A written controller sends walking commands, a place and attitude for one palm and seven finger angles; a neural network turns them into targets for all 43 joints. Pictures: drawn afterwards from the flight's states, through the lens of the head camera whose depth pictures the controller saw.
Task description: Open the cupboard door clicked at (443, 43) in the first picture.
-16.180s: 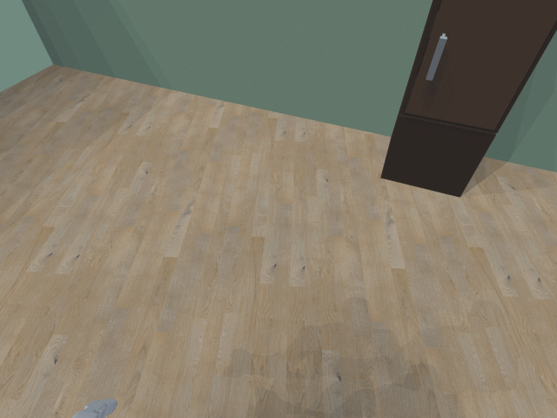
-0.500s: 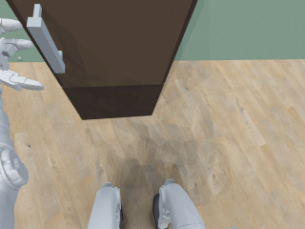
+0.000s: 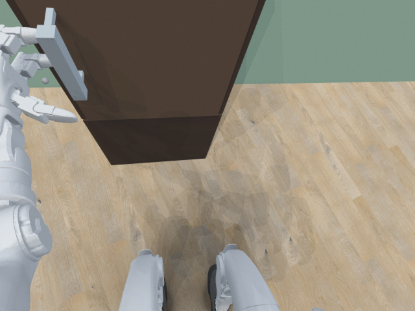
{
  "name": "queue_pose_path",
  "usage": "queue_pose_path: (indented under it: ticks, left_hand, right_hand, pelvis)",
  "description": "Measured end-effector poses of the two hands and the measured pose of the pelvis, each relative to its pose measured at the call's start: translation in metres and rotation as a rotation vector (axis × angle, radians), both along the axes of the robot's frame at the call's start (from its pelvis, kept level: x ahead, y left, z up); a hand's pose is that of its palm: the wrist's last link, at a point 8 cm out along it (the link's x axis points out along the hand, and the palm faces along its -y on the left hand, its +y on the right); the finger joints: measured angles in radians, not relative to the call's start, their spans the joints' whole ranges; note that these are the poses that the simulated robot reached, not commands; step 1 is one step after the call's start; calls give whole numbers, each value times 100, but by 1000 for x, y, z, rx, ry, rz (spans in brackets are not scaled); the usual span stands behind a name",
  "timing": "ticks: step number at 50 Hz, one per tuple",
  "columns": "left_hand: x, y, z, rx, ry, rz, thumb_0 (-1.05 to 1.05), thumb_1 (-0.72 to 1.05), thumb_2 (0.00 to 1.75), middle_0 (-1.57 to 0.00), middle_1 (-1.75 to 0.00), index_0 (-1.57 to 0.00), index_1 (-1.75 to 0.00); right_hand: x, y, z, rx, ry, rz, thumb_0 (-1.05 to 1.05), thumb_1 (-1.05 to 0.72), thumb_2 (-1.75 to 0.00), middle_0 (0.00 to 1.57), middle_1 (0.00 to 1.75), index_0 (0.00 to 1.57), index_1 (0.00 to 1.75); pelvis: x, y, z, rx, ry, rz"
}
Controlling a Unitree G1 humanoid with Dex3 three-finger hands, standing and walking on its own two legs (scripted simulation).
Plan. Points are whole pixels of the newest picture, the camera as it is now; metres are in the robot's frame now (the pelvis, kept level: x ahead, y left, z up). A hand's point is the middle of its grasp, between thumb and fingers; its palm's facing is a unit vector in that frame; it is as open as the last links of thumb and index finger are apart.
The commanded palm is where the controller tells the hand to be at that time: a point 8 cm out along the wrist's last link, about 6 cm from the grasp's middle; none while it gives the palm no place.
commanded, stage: slide the fingers in behind the handle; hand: left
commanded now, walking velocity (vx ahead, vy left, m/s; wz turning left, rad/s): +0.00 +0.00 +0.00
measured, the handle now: (67, 59) +0.56 +0.23 +0.04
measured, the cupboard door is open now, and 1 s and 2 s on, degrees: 0 0 0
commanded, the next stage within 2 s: close the thumb around the handle in 1.16 s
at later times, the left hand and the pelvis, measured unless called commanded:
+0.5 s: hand (66, 81) +0.51 +0.22 +0.04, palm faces +0.07 -1.00 -0.01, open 13.9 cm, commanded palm +0.50 +0.24 +0.04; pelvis +0.00 +0.00 +0.00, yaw +1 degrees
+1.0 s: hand (80, 81) +0.51 +0.20 +0.04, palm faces +0.07 -1.00 -0.02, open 13.9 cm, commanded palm +0.49 +0.23 +0.04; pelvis +0.00 -0.01 +0.00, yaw +1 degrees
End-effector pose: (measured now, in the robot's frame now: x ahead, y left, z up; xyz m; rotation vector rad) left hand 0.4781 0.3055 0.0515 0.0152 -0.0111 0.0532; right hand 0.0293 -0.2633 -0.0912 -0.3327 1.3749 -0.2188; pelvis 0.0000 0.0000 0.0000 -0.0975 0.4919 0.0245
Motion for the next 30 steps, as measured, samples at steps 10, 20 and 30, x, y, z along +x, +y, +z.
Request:
queue_pose_path:
  ticks: [10, 20, 30]
  left_hand:
    - [4, -10, -3, 1, 35, 5, -1, -50, 30, -30, -120, -31, -121]
    - [6, -22, -8, -9, 33, 17, -1, -50, 30, -30, -121, -32, -123]
    - [7, -36, -9, 0, 40, 16, -1, -50, 30, -30, -121, -30, -123]
  right_hand:
    - [-1, 2, -1, 15, -3, -9, 0, -90, -90, 20, 30, 21, 30]
    - [0, 0, -3, 20, 13, -3, 0, -90, -90, 20, 30, 21, 30]
    - [4, -1, -4, 31, 24, 8, 0, -90, -90, 20, 30, 21, 30]
  pelvis:
    - [2, 0, 1, 6, 2, -3]
    - [3, -2, 1, 9, 5, 3]
    - [5, -5, 3, 10, 2, 14]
